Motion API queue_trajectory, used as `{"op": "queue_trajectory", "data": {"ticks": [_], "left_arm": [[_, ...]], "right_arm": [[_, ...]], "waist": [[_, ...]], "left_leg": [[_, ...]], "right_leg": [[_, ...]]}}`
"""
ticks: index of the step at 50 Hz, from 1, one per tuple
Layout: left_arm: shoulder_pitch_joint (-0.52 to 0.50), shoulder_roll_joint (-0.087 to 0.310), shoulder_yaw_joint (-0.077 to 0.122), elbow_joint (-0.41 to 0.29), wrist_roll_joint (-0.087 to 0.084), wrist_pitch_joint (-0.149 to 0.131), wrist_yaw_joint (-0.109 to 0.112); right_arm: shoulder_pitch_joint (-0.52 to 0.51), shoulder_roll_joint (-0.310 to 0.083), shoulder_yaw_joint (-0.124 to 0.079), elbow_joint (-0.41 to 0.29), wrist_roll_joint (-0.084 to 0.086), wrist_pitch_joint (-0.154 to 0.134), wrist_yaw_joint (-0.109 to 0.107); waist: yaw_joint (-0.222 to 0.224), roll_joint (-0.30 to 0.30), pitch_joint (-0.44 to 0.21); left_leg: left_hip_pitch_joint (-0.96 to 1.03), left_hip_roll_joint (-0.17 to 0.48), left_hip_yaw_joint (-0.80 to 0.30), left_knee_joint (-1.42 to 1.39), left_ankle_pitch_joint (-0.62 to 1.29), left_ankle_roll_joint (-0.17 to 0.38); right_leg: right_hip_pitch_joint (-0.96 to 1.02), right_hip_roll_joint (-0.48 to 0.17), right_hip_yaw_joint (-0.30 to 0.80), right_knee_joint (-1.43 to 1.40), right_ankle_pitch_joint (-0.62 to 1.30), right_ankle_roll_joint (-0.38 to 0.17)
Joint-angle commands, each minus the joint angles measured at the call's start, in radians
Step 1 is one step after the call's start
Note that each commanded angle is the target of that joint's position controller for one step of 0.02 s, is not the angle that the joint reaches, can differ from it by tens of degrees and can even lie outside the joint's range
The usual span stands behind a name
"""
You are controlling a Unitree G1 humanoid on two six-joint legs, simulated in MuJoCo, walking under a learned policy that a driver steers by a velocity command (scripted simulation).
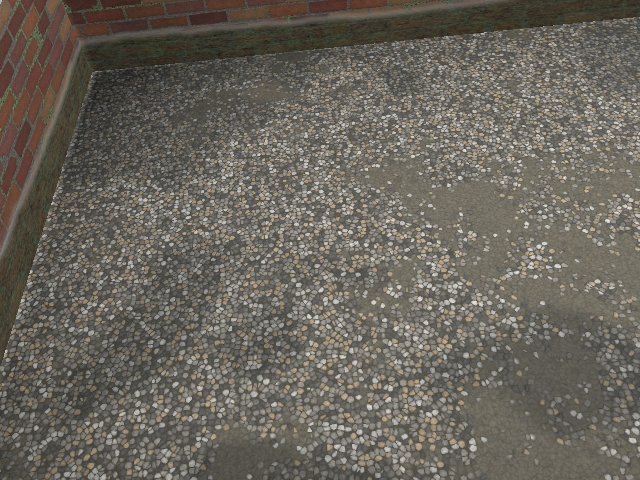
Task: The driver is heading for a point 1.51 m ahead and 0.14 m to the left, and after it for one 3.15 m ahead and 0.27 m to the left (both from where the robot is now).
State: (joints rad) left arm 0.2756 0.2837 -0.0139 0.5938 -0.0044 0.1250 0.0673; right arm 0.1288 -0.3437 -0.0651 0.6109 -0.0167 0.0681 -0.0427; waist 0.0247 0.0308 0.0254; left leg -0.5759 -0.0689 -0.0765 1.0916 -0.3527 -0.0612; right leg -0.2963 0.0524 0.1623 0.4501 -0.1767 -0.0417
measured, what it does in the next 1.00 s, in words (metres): steps on the spot: left foot, then right foot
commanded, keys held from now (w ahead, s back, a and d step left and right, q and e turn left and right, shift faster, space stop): e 0.06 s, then w+e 0.06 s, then w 0.88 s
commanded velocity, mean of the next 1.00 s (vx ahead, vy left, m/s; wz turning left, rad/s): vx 0.36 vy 0.00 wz -0.21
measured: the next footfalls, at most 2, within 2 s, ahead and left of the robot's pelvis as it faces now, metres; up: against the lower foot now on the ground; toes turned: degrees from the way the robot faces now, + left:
left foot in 0.16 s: +0.04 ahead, +0.13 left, +0.00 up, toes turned -11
right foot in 0.44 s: +0.05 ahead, -0.09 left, +0.00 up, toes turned -5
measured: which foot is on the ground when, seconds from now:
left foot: up 0.00-0.14, down 0.16-1.00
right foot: down 0.00-0.18, up 0.20-0.42, down 0.44-1.00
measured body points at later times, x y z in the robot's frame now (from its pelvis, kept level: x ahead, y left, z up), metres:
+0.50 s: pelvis +0.01 +0.01 -0.02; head +0.01 +0.01 +0.43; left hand +0.25 +0.19 -0.09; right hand +0.07 -0.25 -0.14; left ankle +0.00 +0.13 -0.75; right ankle +0.01 -0.09 -0.75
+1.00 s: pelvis +0.04 +0.01 -0.03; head +0.04 +0.01 +0.42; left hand +0.24 +0.21 -0.12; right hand +0.17 -0.23 -0.12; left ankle +0.00 +0.13 -0.75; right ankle +0.01 -0.09 -0.75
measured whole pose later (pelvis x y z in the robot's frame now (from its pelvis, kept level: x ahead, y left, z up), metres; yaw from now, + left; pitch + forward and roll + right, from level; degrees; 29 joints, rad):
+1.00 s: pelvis +0.04 +0.01 -0.03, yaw -9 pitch -2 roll +0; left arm 0.14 0.20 -0.02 0.65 0.01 0.04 0.03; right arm 0.17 -0.17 0.03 0.62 -0.01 0.06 -0.02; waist 0.01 0.00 0.02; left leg -0.17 -0.02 -0.02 0.65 -0.45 0.01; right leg -0.27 0.08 0.08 0.68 -0.38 -0.04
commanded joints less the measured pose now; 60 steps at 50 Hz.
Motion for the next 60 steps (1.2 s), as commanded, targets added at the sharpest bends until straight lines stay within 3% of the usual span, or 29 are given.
{"op": "queue_trajectory", "data": {"ticks": [1,2,3,4,5,6,8,9,10,11,12,14,16,19,21,22,23,24,25,27,33,39,40,41,42,60], "left_arm": [[-0.067,0.160,0.050,-0.101,-0.023,-0.028,0.015],[-0.026,0.164,0.059,-0.089,-0.027,-0.033,0.004],[-0.006,0.176,0.065,-0.089,-0.024,-0.032,-0.002],[-0.052,0.191,0.094,-0.067,0.011,-0.047,-0.048],[-0.046,0.184,0.094,-0.073,0.013,-0.053,-0.075],[-0.056,0.175,0.095,-0.071,0.007,-0.057,-0.088],[-0.085,0.140,0.087,-0.065,-0.015,-0.067,-0.079],[-0.048,0.088,0.076,-0.056,-0.031,-0.075,-0.060],[-0.135,0.052,0.062,-0.110,-0.050,-0.072,-0.049],[-0.184,0.102,0.070,-0.105,-0.018,-0.073,-0.039],[-0.174,0.105,0.074,-0.091,-0.015,-0.075,-0.040],[-0.140,0.103,0.071,-0.070,-0.005,-0.074,-0.045],[-0.143,0.082,0.060,-0.066,0.001,-0.069,-0.047],[-0.190,0.040,0.033,-0.087,-0.001,-0.069,-0.054],[-0.173,0.002,0.015,-0.081,0.012,-0.076,-0.054],[-0.158,-0.001,0.010,-0.079,0.025,-0.081,-0.051],[-0.176,0.019,0.012,-0.072,0.030,-0.089,-0.038],[-0.175,0.053,0.027,-0.056,0.013,-0.092,-0.040],[-0.163,0.063,0.027,-0.051,0.004,-0.092,-0.041],[-0.168,0.077,0.028,-0.048,-0.001,-0.088,-0.038],[-0.233,0.018,0.012,-0.046,-0.001,-0.093,-0.038],[-0.227,-0.002,0.011,-0.036,0.000,-0.102,-0.040],[-0.226,-0.003,0.011,-0.035,0.000,-0.103,-0.040],[-0.209,0.006,0.012,-0.035,0.015,-0.098,-0.040],[-0.197,0.003,0.012,-0.031,0.017,-0.097,-0.039],[-0.195,-0.014,0.009,-0.032,0.019,-0.098,-0.032]], "right_arm": [[-0.006,-0.016,0.001,-0.043,-0.012,0.008,-0.007],[-0.028,0.013,0.012,-0.043,-0.006,-0.003,0.004],[-0.033,0.010,0.013,-0.040,0.000,-0.013,0.016],[-0.031,-0.011,0.014,-0.028,0.010,0.022,0.028],[-0.034,-0.007,0.016,-0.033,0.001,0.041,0.032],[-0.020,-0.003,0.018,-0.035,0.001,0.050,0.031],[0.071,0.017,0.026,-0.009,-0.003,0.031,0.023],[0.121,-0.004,0.027,-0.015,-0.017,0.003,0.018],[0.116,-0.142,-0.006,-0.018,-0.028,-0.007,0.026],[0.104,-0.134,-0.010,-0.003,-0.026,-0.008,0.032],[0.057,-0.094,0.006,-0.009,-0.018,-0.016,0.034],[0.006,-0.036,0.028,-0.014,-0.004,-0.028,0.038],[0.010,-0.008,0.037,-0.017,-0.001,-0.033,0.047],[0.048,-0.007,0.035,-0.009,-0.001,-0.021,0.051],[0.058,-0.009,0.033,-0.009,0.005,-0.009,0.046],[0.068,-0.005,0.033,-0.009,0.008,-0.008,0.042],[0.077,0.030,0.044,-0.017,0.020,-0.008,0.034],[0.055,0.043,0.052,-0.032,0.020,-0.018,0.029],[0.021,0.040,0.050,-0.045,0.013,-0.024,0.026],[0.029,0.036,0.047,-0.053,0.002,-0.028,0.024],[0.049,0.076,0.055,-0.048,0.004,-0.026,0.022],[0.006,0.083,0.056,-0.062,0.012,-0.012,0.019],[0.000,0.084,0.056,-0.065,0.013,-0.011,0.019],[0.014,0.078,0.066,-0.063,0.002,-0.014,0.020],[0.014,0.079,0.066,-0.064,0.001,-0.017,0.021],[0.003,0.099,0.085,-0.082,0.001,-0.023,0.025]], "waist": [[-0.026,-0.158,-0.089],[0.002,-0.175,-0.081],[0.013,-0.186,-0.082],[0.018,-0.211,-0.094],[0.031,-0.239,-0.103],[0.022,-0.241,-0.106],[-0.031,-0.195,-0.129],[-0.048,-0.061,-0.188],[-0.079,0.198,-0.135],[-0.092,0.103,-0.058],[-0.051,0.079,-0.045],[-0.020,0.126,-0.048],[-0.028,0.165,-0.058],[-0.046,0.146,-0.046],[-0.035,0.121,-0.044],[-0.033,0.101,-0.047],[-0.043,0.008,-0.072],[-0.024,-0.087,-0.081],[-0.005,-0.133,-0.063],[-0.007,-0.174,-0.052],[-0.042,-0.099,-0.094],[-0.038,-0.016,-0.080],[-0.037,-0.012,-0.076],[-0.023,-0.032,-0.066],[-0.022,-0.021,-0.077],[-0.019,-0.026,-0.080]], "left_leg": [[0.055,0.009,-0.027,-0.253,0.031,-0.002],[0.075,-0.002,-0.013,-0.310,-0.002,0.003],[0.102,-0.006,-0.018,-0.373,-0.040,0.010],[0.139,-0.038,0.052,-0.442,-0.046,0.011],[0.201,-0.044,0.066,-0.502,-0.055,0.017],[0.251,-0.040,0.059,-0.572,-0.021,0.024],[0.475,0.036,0.034,-0.740,0.098,0.062],[0.639,0.204,-0.121,-0.767,-0.019,0.093],[0.577,0.338,-0.362,-0.821,-0.162,0.155],[0.478,0.353,-0.391,-0.838,-0.103,0.183],[0.441,0.329,-0.350,-0.829,-0.068,0.191],[0.405,0.255,-0.244,-0.814,0.023,0.180],[0.376,0.220,-0.186,-0.771,0.168,0.182],[0.340,0.210,-0.161,-0.728,0.178,0.192],[0.286,0.187,-0.147,-0.688,0.149,0.180],[0.245,0.174,-0.144,-0.653,0.145,0.169],[0.213,0.137,-0.116,-0.633,0.180,0.145],[0.219,0.074,-0.018,-0.600,0.078,0.111],[0.227,0.045,0.039,-0.530,0.057,0.085],[0.234,0.034,0.084,-0.477,0.066,0.059],[0.400,0.044,0.082,-0.509,0.162,0.065],[0.441,0.066,0.047,-0.516,0.239,0.082],[0.440,0.067,0.043,-0.518,0.243,0.084],[0.439,0.072,0.043,-0.504,0.299,0.090],[0.447,0.072,0.044,-0.495,0.321,0.092],[0.408,0.077,0.023,-0.522,0.297,0.102]], "right_leg": [[0.140,-0.166,0.231,-0.125,0.145,-0.141],[0.142,-0.165,0.253,-0.097,0.092,-0.142],[0.144,-0.171,0.293,-0.099,0.035,-0.148],[0.108,-0.119,0.232,-0.093,0.019,-0.127],[0.086,-0.106,0.275,-0.110,-0.055,-0.117],[0.065,-0.103,0.324,-0.124,-0.136,-0.109],[-0.057,-0.077,0.331,-0.097,-0.272,-0.064],[-0.174,-0.033,0.265,0.047,-0.390,-0.024],[-0.314,0.112,0.089,0.174,-0.357,0.001],[-0.323,0.100,0.135,0.245,-0.269,0.022],[-0.293,0.091,0.126,0.275,-0.223,0.038],[-0.220,0.070,0.064,0.292,-0.152,0.062],[-0.157,0.060,0.012,0.302,-0.138,0.066],[-0.076,0.025,-0.078,0.193,-0.129,0.050],[0.050,0.026,-0.136,0.074,-0.062,0.027],[0.118,0.015,-0.113,0.077,-0.051,0.011],[0.192,-0.019,-0.049,0.097,0.036,-0.011],[0.166,-0.046,-0.001,0.091,0.027,-0.026],[0.147,-0.088,0.065,0.035,0.021,-0.047],[0.129,-0.149,0.154,-0.005,0.077,-0.089],[0.076,-0.066,0.056,0.061,0.186,-0.047],[0.046,-0.026,-0.011,0.104,0.156,-0.022],[0.046,-0.025,-0.016,0.107,0.155,-0.020],[0.026,-0.027,-0.027,0.123,0.185,-0.031],[0.028,-0.028,-0.030,0.130,0.196,-0.032],[0.020,-0.029,-0.057,0.146,0.116,-0.011]]}}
